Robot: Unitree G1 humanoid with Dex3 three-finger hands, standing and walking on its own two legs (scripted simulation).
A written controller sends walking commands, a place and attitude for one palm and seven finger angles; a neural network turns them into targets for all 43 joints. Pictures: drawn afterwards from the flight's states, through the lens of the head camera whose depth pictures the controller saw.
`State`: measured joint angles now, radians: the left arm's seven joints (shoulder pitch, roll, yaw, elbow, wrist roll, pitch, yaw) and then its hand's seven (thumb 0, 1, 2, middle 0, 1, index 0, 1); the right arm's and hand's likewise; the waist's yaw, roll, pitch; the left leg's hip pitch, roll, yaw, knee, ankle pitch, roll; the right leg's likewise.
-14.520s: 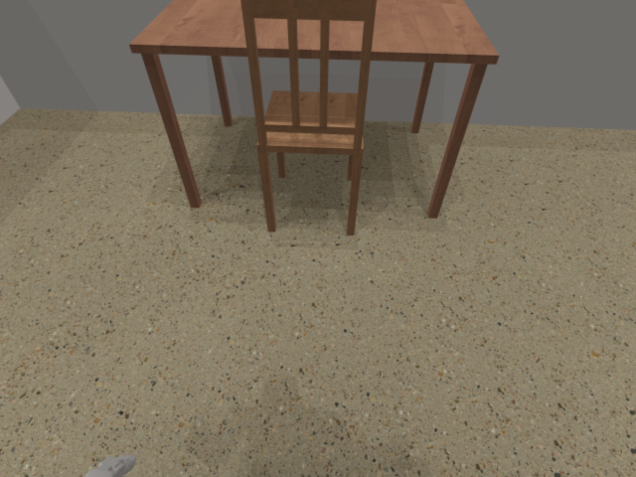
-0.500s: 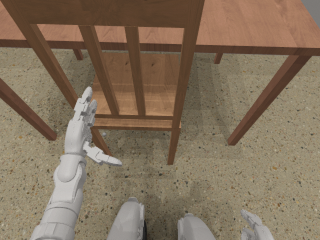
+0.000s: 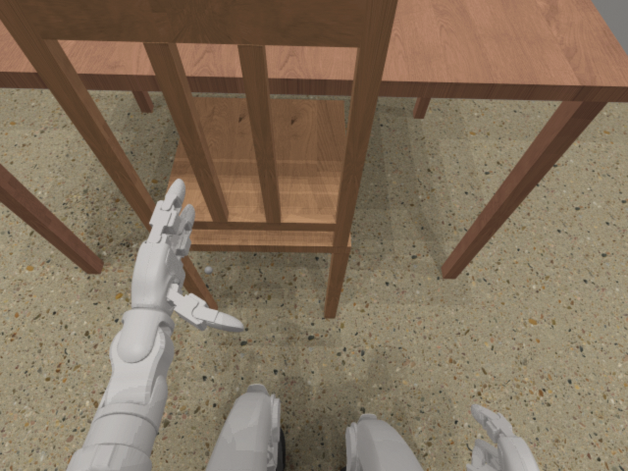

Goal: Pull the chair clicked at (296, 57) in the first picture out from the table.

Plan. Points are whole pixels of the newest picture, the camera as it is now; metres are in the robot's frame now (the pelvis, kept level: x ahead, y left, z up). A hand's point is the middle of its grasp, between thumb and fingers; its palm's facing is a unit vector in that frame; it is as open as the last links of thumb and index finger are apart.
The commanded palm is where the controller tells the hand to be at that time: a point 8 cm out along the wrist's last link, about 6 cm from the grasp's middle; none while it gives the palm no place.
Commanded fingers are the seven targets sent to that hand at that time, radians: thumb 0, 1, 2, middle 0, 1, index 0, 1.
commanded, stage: aim the fingers beside a spindle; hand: left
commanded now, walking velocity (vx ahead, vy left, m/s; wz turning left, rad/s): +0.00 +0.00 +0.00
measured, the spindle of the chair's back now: (198, 151) +0.52 +0.18 +0.05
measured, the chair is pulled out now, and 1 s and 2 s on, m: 0.00 0.00 0.00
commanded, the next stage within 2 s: push the fingers through the gap in 1.10 s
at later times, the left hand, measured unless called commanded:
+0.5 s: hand (190, 253) +0.37 +0.17 +0.04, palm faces +0.05 -1.00 -0.07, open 16.9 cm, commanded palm +0.34 +0.21 +0.02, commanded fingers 0.00 -0.50 0.30 -0.06 -0.08 -0.06 -0.08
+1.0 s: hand (213, 268) +0.36 +0.15 +0.01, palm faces -0.05 -1.00 +0.00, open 17.0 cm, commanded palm +0.34 +0.21 +0.03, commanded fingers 0.00 -0.50 0.30 -0.06 -0.08 -0.06 -0.08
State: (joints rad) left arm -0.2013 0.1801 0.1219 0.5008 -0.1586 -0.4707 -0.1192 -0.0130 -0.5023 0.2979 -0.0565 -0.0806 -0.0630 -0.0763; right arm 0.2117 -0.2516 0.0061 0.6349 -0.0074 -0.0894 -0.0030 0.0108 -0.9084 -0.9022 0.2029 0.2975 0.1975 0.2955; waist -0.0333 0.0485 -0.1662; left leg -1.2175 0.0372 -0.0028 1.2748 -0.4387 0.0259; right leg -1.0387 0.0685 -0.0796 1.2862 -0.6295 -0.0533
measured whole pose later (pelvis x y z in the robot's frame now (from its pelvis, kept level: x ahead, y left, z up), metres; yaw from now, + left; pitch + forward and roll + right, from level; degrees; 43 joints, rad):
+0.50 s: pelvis +0.00 +0.00 +0.00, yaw +0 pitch +21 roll -3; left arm -0.27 0.23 0.15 0.54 -0.14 -0.51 -0.08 -0.01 -0.50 0.30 -0.06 -0.08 -0.06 -0.08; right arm 0.20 -0.25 0.01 0.64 -0.01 -0.08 0.00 0.01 -0.91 -0.90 0.20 0.30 0.20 0.30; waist -0.03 0.05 -0.17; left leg -1.23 0.04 -0.01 1.28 -0.44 0.03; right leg -1.04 0.07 -0.08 1.30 -0.63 -0.05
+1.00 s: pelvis +0.00 +0.00 +0.00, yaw +0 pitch +22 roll -3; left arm -0.24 0.19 0.10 0.55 -0.17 -0.43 -0.15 -0.01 -0.50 0.30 -0.05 -0.08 -0.06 -0.08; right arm 0.22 -0.25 0.01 0.64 0.00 -0.08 0.00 0.01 -0.91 -0.90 0.20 0.30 0.20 0.30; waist -0.03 0.05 -0.17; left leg -1.22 0.03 -0.01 1.27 -0.44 0.03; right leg -1.04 0.07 -0.08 1.28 -0.63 -0.05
